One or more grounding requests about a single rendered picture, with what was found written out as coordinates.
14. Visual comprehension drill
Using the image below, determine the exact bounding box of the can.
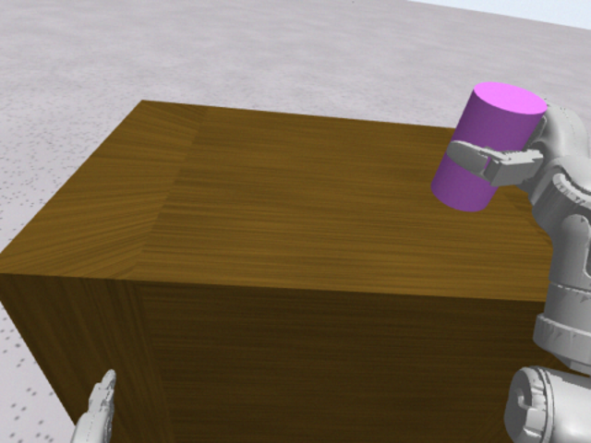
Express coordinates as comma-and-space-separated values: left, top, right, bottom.
430, 82, 548, 212

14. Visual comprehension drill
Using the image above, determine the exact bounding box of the left robot hand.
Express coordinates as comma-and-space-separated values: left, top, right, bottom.
70, 369, 116, 443

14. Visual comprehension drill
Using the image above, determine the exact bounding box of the right robot arm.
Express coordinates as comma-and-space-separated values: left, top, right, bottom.
504, 155, 591, 443

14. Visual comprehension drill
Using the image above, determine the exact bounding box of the right robot hand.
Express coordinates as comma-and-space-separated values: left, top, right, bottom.
446, 93, 589, 193

